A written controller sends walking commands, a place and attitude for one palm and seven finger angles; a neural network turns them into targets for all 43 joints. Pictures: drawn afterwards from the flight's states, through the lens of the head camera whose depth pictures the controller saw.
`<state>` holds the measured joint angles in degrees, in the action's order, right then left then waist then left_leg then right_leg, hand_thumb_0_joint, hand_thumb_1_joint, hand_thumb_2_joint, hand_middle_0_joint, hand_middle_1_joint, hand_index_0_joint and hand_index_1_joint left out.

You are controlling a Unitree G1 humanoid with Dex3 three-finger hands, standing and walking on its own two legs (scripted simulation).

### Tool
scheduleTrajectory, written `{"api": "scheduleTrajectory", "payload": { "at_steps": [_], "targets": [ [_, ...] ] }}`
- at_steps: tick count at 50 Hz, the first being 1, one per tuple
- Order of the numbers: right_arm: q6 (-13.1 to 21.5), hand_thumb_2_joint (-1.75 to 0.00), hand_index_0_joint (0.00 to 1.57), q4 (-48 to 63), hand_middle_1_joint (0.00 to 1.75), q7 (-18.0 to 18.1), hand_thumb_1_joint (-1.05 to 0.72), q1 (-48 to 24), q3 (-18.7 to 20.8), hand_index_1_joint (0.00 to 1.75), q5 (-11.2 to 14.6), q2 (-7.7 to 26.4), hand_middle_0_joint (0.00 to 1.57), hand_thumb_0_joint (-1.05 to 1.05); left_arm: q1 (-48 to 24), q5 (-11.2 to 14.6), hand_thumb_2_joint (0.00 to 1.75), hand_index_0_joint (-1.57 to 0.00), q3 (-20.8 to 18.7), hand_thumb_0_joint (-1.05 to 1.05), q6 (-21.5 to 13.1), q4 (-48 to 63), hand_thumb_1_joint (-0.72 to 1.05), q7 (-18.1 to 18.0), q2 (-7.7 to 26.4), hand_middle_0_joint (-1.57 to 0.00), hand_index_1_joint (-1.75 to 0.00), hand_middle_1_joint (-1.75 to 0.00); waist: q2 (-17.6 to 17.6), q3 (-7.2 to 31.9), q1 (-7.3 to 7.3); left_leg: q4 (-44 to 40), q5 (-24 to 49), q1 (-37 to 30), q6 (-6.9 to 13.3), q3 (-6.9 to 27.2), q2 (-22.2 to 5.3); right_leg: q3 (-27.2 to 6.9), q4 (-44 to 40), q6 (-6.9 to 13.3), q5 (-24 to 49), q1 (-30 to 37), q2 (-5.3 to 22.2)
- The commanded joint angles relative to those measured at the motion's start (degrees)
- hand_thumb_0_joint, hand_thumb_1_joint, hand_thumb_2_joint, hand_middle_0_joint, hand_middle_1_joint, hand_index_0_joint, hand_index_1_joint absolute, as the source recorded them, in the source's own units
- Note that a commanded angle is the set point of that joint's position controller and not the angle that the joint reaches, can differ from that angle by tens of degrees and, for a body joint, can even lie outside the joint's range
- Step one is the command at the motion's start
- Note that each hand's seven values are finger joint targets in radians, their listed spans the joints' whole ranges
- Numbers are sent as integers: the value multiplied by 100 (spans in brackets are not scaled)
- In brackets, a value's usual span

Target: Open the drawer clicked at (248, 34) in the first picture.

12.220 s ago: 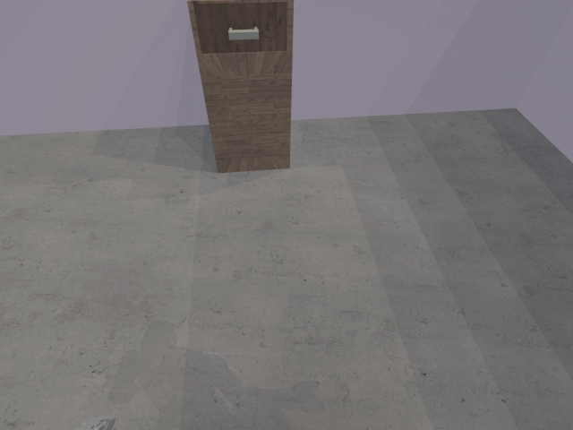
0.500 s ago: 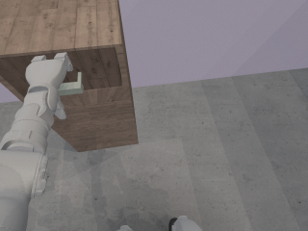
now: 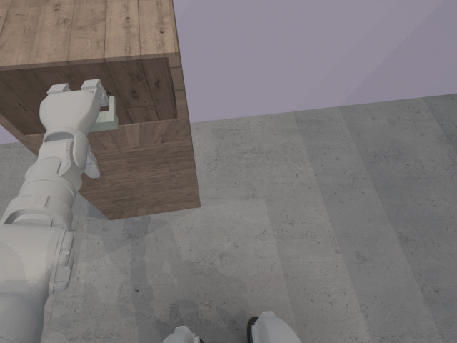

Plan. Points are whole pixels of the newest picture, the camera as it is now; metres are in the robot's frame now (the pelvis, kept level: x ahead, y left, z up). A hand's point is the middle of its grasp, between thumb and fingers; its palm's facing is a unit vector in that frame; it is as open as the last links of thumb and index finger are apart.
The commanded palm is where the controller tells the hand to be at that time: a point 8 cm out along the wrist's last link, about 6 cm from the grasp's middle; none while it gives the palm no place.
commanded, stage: lower the fingers behind the handle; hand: left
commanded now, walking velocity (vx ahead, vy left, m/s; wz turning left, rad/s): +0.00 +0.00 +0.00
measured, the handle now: (87, 113) +0.56 +0.25 +0.00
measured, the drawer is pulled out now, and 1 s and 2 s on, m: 0.00 0.00 0.00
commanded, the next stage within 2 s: close the thumb around the handle in 1.06 s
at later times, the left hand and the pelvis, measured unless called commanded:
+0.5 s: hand (91, 141) +0.50 +0.24 -0.02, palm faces -0.08 -0.04 -1.00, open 13.8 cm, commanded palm +0.49 +0.22 +0.03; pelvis -0.01 +0.00 -0.02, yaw +0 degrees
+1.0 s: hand (92, 141) +0.50 +0.24 -0.02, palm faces -0.08 -0.03 -1.00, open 13.9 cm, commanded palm +0.49 +0.22 +0.02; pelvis -0.01 +0.00 -0.03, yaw +0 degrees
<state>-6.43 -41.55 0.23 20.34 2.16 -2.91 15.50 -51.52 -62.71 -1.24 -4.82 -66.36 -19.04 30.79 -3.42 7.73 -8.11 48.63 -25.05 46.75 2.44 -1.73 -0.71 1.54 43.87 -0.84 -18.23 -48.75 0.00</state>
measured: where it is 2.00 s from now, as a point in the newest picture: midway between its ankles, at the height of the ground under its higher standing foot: outside the picture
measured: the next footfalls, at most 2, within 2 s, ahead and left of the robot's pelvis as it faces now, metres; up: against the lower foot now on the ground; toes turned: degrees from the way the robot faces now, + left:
none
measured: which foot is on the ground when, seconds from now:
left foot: down 0.00-1.00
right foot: down 0.00-1.00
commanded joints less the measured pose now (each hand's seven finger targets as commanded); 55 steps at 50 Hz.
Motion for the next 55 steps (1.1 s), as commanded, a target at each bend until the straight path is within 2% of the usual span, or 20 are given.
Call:
{"api": "scheduleTrajectory", "payload": {
  "at_steps": [1, 5, 7, 10, 11, 13, 16, 17, 19, 20, 21, 23, 26, 31, 41, 45, 52, 53, 54, 55],
  "targets": [
    [-1, -90, 20, 165, 30, 76, -90, 1035, 358, 30, 0, 994, 20, 0, -2178, -9, 30, -30, -267, 0, -67, 1040, -50, -172, 1545, -30, -120, -120, -211, 2719, -13, -272, 3144, -1586, -60, 254, 105, 45, -90, 261, 2014, 1483, -258],
    [36, -90, 20, 141, 30, 64, -90, 1065, 391, 30, -11, 986, 20, 0, -2364, -6, 30, -30, -178, 0, -182, 1159, -50, -239, 1397, -30, -120, -120, -367, 2704, -106, -177, 3099, -1679, -88, 317, 68, 68, -32, 264, 1802, 1141, -267],
    [61, -90, 20, 108, 30, 68, -90, 1072, 399, 30, -14, 980, 20, 0, -2479, -30, 30, -30, -85, 0, -197, 1034, -50, -295, 1268, -30, -120, -120, -189, 2544, -211, -118, 2810, -1564, -85, 364, 64, 102, -3, 266, 1546, 900, -280],
    [102, -90, 20, 67, 30, 64, -90, 1126, 398, 30, -48, 995, 20, 0, -2754, -52, 30, -30, -180, 0, -234, 1160, -50, -401, 1422, -30, -120, -120, -433, 2819, -223, -3, 2873, -1571, -93, 386, 74, 88, 126, 273, 1584, 813, -265],
    [102, -90, 20, 55, 30, 53, -90, 1120, 394, 30, -58, 1002, 20, 0, -2673, -78, 30, -30, -262, 0, -208, 1108, -50, -436, 1506, -30, -120, -120, -438, 2850, -171, 35, 2972, -1581, -118, 410, 76, 107, 175, 285, 1587, 775, -272],
    [108, -90, 20, 29, 30, 33, -90, 1121, 384, 30, -67, 990, 20, 0, -2631, -74, 30, -30, -165, 0, -123, 931, -50, -474, 1376, -30, -120, -120, -403, 2809, -235, 107, 2977, -1487, -114, 389, 78, 118, 207, 273, 1610, 717, -280],
    [99, -90, 20, 39, 30, 34, -90, 1127, 357, 30, -64, 1012, 20, 0, -2697, -81, 30, -30, -229, 0, -46, 894, -50, -454, 1534, -30, -120, -120, -396, 2898, -238, 155, 2878, -1321, -91, 373, 92, 100, 277, 267, 1668, 790, -272],
    [95, -90, 20, 50, 30, 29, -90, 1117, 352, 30, -64, 1024, 20, 0, -2668, -95, 30, -30, -273, 0, -38, 952, -50, -446, 1603, -30, -120, -120, -508, 2976, -166, 163, 2933, -1368, -115, 393, 97, 108, 305, 277, 1645, 783, -271],
    [105, -90, 20, 55, 30, 19, -90, 1120, 370, 30, -70, 995, 20, 0, -2692, -86, 30, -30, -204, 0, -51, 1046, -50, -415, 1447, -30, -120, -120, -639, 3100, -192, 241, 3208, -1554, -141, 415, 57, 124, 349, 282, 1694, 650, -285],
    [93, -90, 20, 39, 30, 19, -90, 1147, 362, 30, -70, 1012, 20, 0, -2587, -91, 30, -30, -264, 0, -41, 1007, -50, -410, 1526, -30, -120, -120, -601, 3113, -164, 259, 3252, -1563, -163, 456, 41, 145, 379, 280, 1653, 616, -289],
    [97, -90, 20, 51, 30, 17, -90, 1138, 360, 30, -64, 987, 20, 0, -2635, -91, 30, -30, -92, 0, -25, 948, -50, -401, 1317, -30, -120, -120, -606, 2946, -241, 266, 3186, -1534, -165, 459, 32, 164, 367, 277, 1584, 494, -301],
    [102, -90, 20, 25, 30, 30, -90, 1126, 331, 30, -58, 1024, 20, 0, -2621, -84, 30, -30, -168, 0, 16, 750, -50, -408, 1447, -30, -120, -120, -351, 2721, -265, 269, 2726, -1183, -105, 427, 60, 146, 363, 271, 1404, 487, -291],
    [143, -90, 20, 33, 30, 40, -90, 1160, 348, 30, -68, 1003, 20, 0, -2819, -136, 30, -30, -49, 0, -14, 923, -50, -418, 1309, -30, -120, -120, -600, 2914, -300, 321, 2820, -1347, -141, 486, 30, 172, 444, 281, 1350, 300, -288],
    [166, -90, 20, -1, 30, 30, -90, 1214, 340, 30, -71, 988, 20, 0, -2671, -70, 30, -30, 37, 0, 31, 700, -50, -366, 1154, -30, -120, -120, -382, 2863, -374, 441, 2712, -1097, -90, 464, 37, 152, 502, 262, 1400, 277, -292],
    [177, -90, 20, 51, 30, 12, -90, 1217, 325, 30, -48, 960, 20, 0, -2369, -20, 30, -30, -16, 0, -1, 804, -50, -235, 1178, -30, -120, -120, -461, 2930, -261, 455, 2660, -1085, -74, 433, 45, 154, 519, 278, 1403, 366, -303],
    [167, -90, 20, 84, 30, 39, -90, 1186, 281, 30, -29, 978, 20, 0, -2325, -8, 30, -30, -135, 0, -46, 770, -50, -204, 1410, -30, -120, -120, -293, 2810, -237, 423, 2407, -781, -27, 383, 79, 110, 520, 268, 1420, 547, -286],
    [183, -90, 20, 66, 30, 55, -90, 1201, 290, 30, -20, 999, 20, 0, -2479, -36, 30, -30, -155, 0, -37, 793, -50, -249, 1490, -30, -120, -120, -373, 2812, -277, 456, 2455, -840, -47, 393, 64, 126, 558, 266, 1375, 397, -279],
    [188, -90, 20, 88, 30, 54, -90, 1204, 300, 30, -19, 988, 20, 0, -2422, -19, 30, -30, -53, 0, -7, 698, -50, -253, 1335, -30, -120, -120, -258, 2795, -316, 475, 2411, -798, -23, 376, 78, 122, 535, 257, 1384, 408, -290],
    [187, -90, 20, 58, 30, 61, -90, 1204, 295, 30, -21, 996, 20, 0, -2517, -11, 30, -30, -125, 0, -14, 693, -50, -249, 1422, -30, -120, -120, -176, 2784, -348, 496, 2417, -748, -11, 365, 74, 108, 539, 247, 1434, 427, -278],
    [179, -90, 20, 71, 30, 60, -90, 1214, 274, 30, -22, 1018, 20, 0, -2422, 2, 30, -30, -224, 0, -9, 699, -50, -249, 1592, -30, -120, -120, -277, 2834, -260, 483, 2412, -694, -15, 347, 95, 94, 562, 248, 1469, 529, -268]
  ]
}}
